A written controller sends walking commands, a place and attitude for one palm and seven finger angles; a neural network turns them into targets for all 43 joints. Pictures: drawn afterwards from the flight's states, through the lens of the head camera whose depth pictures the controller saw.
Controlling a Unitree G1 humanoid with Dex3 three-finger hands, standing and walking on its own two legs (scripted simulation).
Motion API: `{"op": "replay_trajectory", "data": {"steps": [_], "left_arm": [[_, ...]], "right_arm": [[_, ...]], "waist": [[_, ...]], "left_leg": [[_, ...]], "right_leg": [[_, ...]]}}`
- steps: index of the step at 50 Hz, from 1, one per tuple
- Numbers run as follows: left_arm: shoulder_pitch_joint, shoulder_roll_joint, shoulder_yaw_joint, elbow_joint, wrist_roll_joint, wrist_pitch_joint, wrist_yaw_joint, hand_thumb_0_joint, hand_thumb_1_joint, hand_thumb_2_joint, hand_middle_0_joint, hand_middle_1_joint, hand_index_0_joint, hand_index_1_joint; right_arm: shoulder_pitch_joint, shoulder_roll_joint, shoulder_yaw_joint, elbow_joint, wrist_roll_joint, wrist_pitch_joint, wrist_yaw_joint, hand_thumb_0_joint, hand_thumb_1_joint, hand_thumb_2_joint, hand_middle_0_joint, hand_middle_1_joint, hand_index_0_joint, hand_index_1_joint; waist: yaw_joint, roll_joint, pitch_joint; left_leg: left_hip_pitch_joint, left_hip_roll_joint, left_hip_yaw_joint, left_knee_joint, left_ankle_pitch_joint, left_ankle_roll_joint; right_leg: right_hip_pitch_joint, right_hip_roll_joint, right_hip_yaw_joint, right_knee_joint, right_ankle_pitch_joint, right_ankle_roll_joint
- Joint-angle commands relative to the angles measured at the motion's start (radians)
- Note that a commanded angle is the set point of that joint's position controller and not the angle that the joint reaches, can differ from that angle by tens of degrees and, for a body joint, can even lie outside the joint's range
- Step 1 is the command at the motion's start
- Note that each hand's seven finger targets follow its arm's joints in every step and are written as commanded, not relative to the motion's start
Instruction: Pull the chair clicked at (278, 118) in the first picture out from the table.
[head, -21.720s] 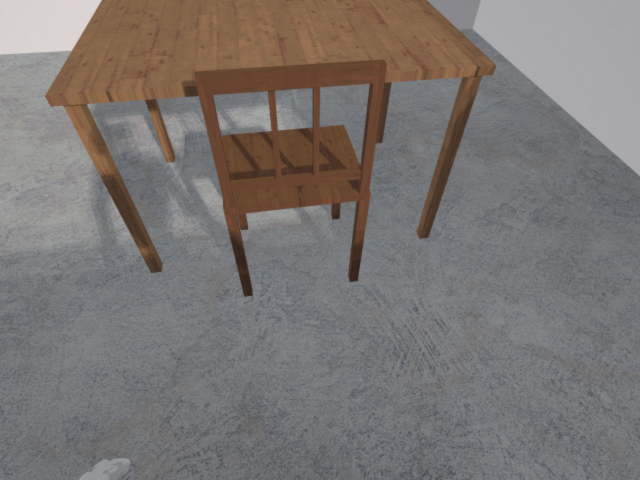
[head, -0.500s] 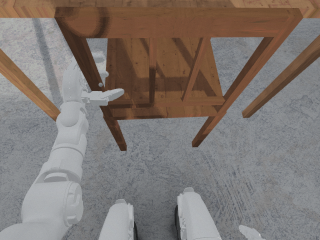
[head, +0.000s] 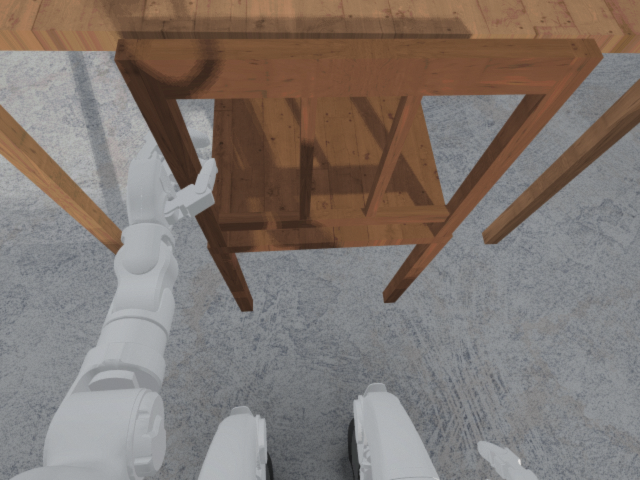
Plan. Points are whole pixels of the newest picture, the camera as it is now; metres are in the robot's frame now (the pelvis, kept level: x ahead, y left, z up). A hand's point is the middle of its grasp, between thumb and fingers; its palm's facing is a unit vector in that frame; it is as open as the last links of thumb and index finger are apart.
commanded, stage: hook a spindle and tug to test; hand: left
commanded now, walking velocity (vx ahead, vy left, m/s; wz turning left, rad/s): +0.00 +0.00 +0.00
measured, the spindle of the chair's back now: (306, 166) +0.49 -0.01 +0.02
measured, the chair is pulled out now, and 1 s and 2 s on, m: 0.00 0.06 0.15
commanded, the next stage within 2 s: step backward, pulling the chair out in 0.38 s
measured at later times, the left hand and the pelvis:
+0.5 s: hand (202, 212) +0.43 +0.12 +0.02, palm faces -0.01 -1.00 -0.02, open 5.9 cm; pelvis +0.01 +0.00 +0.01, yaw +1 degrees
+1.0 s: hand (211, 240) +0.38 +0.10 +0.04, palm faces -0.07 -0.99 -0.12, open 5.9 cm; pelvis +0.00 +0.01 +0.11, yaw -1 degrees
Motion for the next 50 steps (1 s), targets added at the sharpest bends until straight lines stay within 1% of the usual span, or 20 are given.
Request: {"op": "replay_trajectory", "data": {"steps": [1, 4, 7, 9, 12, 15, 16, 23, 24, 25, 26, 27, 28, 30, 32, 33, 36, 41, 44, 50], "left_arm": [[-0.2, 0.133, 0.005, -0.217, -0.001, -0.068, -0.023, 0.0, 0.9, 0.9, -0.5, -1.45, -0.5, -1.45], [-0.164, 0.137, 0.009, -0.228, -0.005, -0.064, -0.024, 0.0, 0.9, 0.9, -0.5, -1.45, -0.5, -1.45], [-0.128, 0.116, -0.009, -0.256, -0.006, -0.061, -0.026, 0.0, 0.9, 0.9, -0.5, -1.45, -0.5, -1.45], [-0.117, 0.1, -0.028, -0.283, -0.009, -0.061, -0.026, 0.0, 0.9, 0.9, -0.5, -1.45, -0.5, -1.45], [-0.041, 0.097, -0.032, -0.34, -0.011, -0.059, -0.025, 0.0, 0.9, 0.9, -0.5, -1.45, -0.5, -1.45], [0.001, 0.086, -0.046, -0.371, -0.012, -0.057, -0.023, 0.0, 0.9, 0.9, -0.5, -1.45, -0.5, -1.45], [0.001, 0.064, -0.069, -0.381, -0.014, -0.056, -0.023, 0.0, 0.9, 0.9, -0.5, -1.45, -0.5, -1.45], [-0.067, 0.073, -0.066, -0.351, -0.002, -0.066, -0.014, 0.0, 0.9, 0.9, -0.5, -1.45, -0.5, -1.45], [-0.137, 0.098, -0.061, -0.394, -0.002, -0.071, -0.013, 0.0, 0.9, 0.9, -0.5, -1.45, -0.5, -1.45], [-0.312, 0.301, -0.044, -0.573, 0.077, 0.042, 0.066, 0.0, 0.9, 0.9, -0.5, -1.45, -0.5, -1.45], [-0.316, 0.257, -0.067, -0.592, 0.074, 0.103, 0.098, 0.0, 0.9, 0.9, -0.5, -1.45, -0.5, -1.45], [-0.266, 0.231, -0.082, -0.587, 0.07, 0.142, 0.112, 0.0, 0.9, 0.9, -0.5, -1.45, -0.5, -1.45], [-0.193, 0.216, -0.089, -0.526, 0.074, 0.182, 0.122, 0.0, 0.9, 0.9, -0.5, -1.45, -0.5, -1.45], [-0.081, 0.129, -0.152, -0.339, 0.074, 0.252, 0.134, 0.0, 0.9, 0.9, -0.5, -1.45, -0.5, -1.45], [-0.106, 0.105, -0.18, -0.233, 0.079, 0.281, 0.147, 0.0, 0.9, 0.9, -0.5, -1.45, -0.5, -1.45], [-0.149, 0.11, -0.182, -0.202, 0.073, 0.279, 0.149, 0.0, 0.9, 0.9, -0.5, -1.45, -0.5, -1.45], [-0.246, 0.118, -0.195, -0.115, 0.071, 0.259, 0.148, 0.0, 0.9, 0.9, -0.5, -1.45, -0.5, -1.45], [-0.248, 0.089, -0.229, 0.001, 0.07, 0.236, 0.128, 0.0, 0.9, 0.9, -0.5, -1.45, -0.5, -1.45], [-0.23, 0.081, -0.227, 0.005, 0.07, 0.221, 0.118, 0.0, 0.9, 0.9, -0.5, -1.45, -0.5, -1.45], [-0.164, 0.084, -0.227, -0.017, 0.065, 0.205, 0.112, 0.0, 0.9, 0.9, -0.5, -1.45, -0.5, -1.45]], "right_arm": [[0.114, -0.149, -0.063, -0.086, 0.002, -0.028, -0.01, 0.0, -0.9, -0.9, 0.2, 0.3, 0.2, 0.3], [0.112, -0.15, -0.062, -0.095, 0.004, -0.029, -0.012, 0.0, -0.9, -0.9, 0.2, 0.3, 0.2, 0.3], [0.107, -0.145, -0.064, -0.097, 0.006, -0.029, -0.009, 0.0, -0.9, -0.9, 0.2, 0.3, 0.2, 0.3], [0.103, -0.145, -0.066, -0.101, 0.006, -0.03, -0.009, 0.0, -0.9, -0.9, 0.2, 0.3, 0.2, 0.3], [0.099, -0.14, -0.068, -0.113, 0.008, -0.03, -0.007, 0.0, -0.9, -0.9, 0.2, 0.3, 0.2, 0.3], [0.096, -0.138, -0.07, -0.115, 0.01, -0.033, -0.007, 0.0, -0.9, -0.9, 0.2, 0.3, 0.2, 0.3], [0.09, -0.136, -0.068, -0.116, 0.011, -0.032, -0.006, 0.0, -0.9, -0.9, 0.2, 0.3, 0.2, 0.3], [0.082, -0.136, -0.067, -0.092, 0.008, -0.045, -0.019, 0.0, -0.9, -0.9, 0.2, 0.3, 0.2, 0.3], [0.078, -0.14, -0.066, -0.092, 0.009, -0.047, -0.023, 0.0, -0.9, -0.9, 0.2, 0.3, 0.2, 0.3], [0.128, -0.11, -0.07, -0.152, 0.076, 0.039, -0.058, 0.0, -0.9, -0.9, 0.2, 0.3, 0.2, 0.3], [0.141, -0.104, -0.081, -0.174, 0.084, 0.055, -0.09, 0.0, -0.9, -0.9, 0.2, 0.3, 0.2, 0.3], [0.149, -0.099, -0.081, -0.174, 0.087, 0.054, -0.108, 0.0, -0.9, -0.9, 0.2, 0.3, 0.2, 0.3], [0.108, -0.097, -0.074, -0.169, 0.092, 0.064, -0.12, 0.0, -0.9, -0.9, 0.2, 0.3, 0.2, 0.3], [0.082, -0.095, -0.054, -0.137, 0.095, 0.089, -0.136, 0.0, -0.9, -0.9, 0.2, 0.3, 0.2, 0.3], [0.094, -0.107, -0.046, -0.099, 0.094, 0.099, -0.15, 0.0, -0.9, -0.9, 0.2, 0.3, 0.2, 0.3], [0.089, -0.114, -0.044, -0.088, 0.094, 0.1, -0.156, 0.0, -0.9, -0.9, 0.2, 0.3, 0.2, 0.3], [0.084, -0.123, -0.044, -0.055, 0.09, 0.095, -0.167, 0.0, -0.9, -0.9, 0.2, 0.3, 0.2, 0.3], [0.083, -0.128, -0.047, -0.019, 0.086, 0.083, -0.167, 0.0, -0.9, -0.9, 0.2, 0.3, 0.2, 0.3], [0.077, -0.126, -0.056, -0.012, 0.082, 0.073, -0.165, 0.0, -0.9, -0.9, 0.2, 0.3, 0.2, 0.3], [0.046, -0.126, -0.06, -0.013, 0.087, 0.063, -0.163, 0.0, -0.9, -0.9, 0.2, 0.3, 0.2, 0.3]], "waist": [[0.014, 0.011, -0.524], [0.018, -0.012, -0.503], [0.025, 0.009, -0.497], [0.022, 0.018, -0.507], [0.043, 0.011, -0.535], [0.042, 0.004, -0.518], [0.04, 0.01, -0.506], [0.018, -0.006, -0.453], [0.012, 0.014, -0.466], [0.053, 0.076, -0.712], [0.032, 0.105, -0.655], [0.029, 0.102, -0.63], [0.031, 0.102, -0.593], [0.03, 0.017, -0.462], [0.013, -0.06, -0.367], [0.013, -0.056, -0.332], [0.025, 0.031, -0.287], [0.048, 0.154, -0.259], [0.056, 0.148, -0.284], [0.068, 0.096, -0.291]], "left_leg": [[0.256, -0.029, -0.01, -0.158, 0.478, -0.002], [0.231, -0.031, -0.007, -0.162, 0.464, 0.001], [0.257, -0.028, -0.007, -0.166, 0.491, -0.003], [0.275, -0.028, -0.008, -0.165, 0.505, -0.003], [0.285, -0.028, -0.003, -0.17, 0.544, -0.004], [0.301, -0.023, -0.007, -0.173, 0.559, -0.005], [0.299, -0.025, -0.005, -0.175, 0.545, -0.005], [0.258, -0.031, -0.005, -0.155, 0.482, -0.003], [0.266, -0.031, -0.007, -0.152, 0.479, -0.001], [0.594, -0.021, 0.022, -0.356, 0.465, 0.011], [0.657, -0.027, 0.03, -0.411, 0.489, 0.011], [0.671, -0.023, 0.023, -0.432, 0.535, 0.009], [0.664, -0.014, 0.006, -0.448, 0.575, 0.003], [0.645, 0.014, -0.031, -0.514, 0.561, 0.004], [0.675, 0.042, -0.037, -0.567, 0.604, 0.008], [0.701, 0.057, -0.045, -0.598, 0.649, 0.007], [0.798, 0.086, -0.05, -0.649, 0.782, 0.0], [0.918, 0.122, -0.068, -0.689, 0.966, -0.016], [0.979, 0.142, -0.083, -0.706, 1.038, -0.018], [0.95, 0.152, -0.071, -0.748, 0.885, -0.018]], "right_leg": [[0.423, 0.038, -0.015, -0.106, 0.386, -0.063], [0.441, 0.04, -0.013, -0.106, 0.395, -0.063], [0.434, 0.037, -0.016, -0.106, 0.405, -0.064], [0.431, 0.038, -0.017, -0.107, 0.409, -0.064], [0.476, 0.035, -0.012, -0.106, 0.46, -0.066], [0.464, 0.035, -0.016, -0.107, 0.46, -0.064], [0.461, 0.034, -0.018, -0.11, 0.452, -0.064], [0.427, 0.03, -0.014, -0.105, 0.416, -0.061], [0.426, 0.029, -0.01, -0.105, 0.417, -0.062], [0.873, -0.047, 0.081, -0.322, 0.485, -0.076], [0.932, -0.045, 0.07, -0.367, 0.618, -0.075], [0.933, -0.052, 0.062, -0.369, 0.72, -0.072], [0.9, -0.061, 0.055, -0.369, 0.737, -0.071], [0.879, -0.065, 0.041, -0.417, 0.682, -0.061], [0.906, -0.073, 0.027, -0.468, 0.748, -0.046], [0.901, -0.079, 0.023, -0.489, 0.766, -0.042], [0.909, -0.084, 0.029, -0.556, 0.791, -0.04], [0.919, -0.075, 0.027, -0.61, 0.763, -0.049], [0.918, -0.055, 0.018, -0.616, 0.731, -0.047], [0.976, -0.064, 0.037, -0.642, 0.733, -0.056]]}}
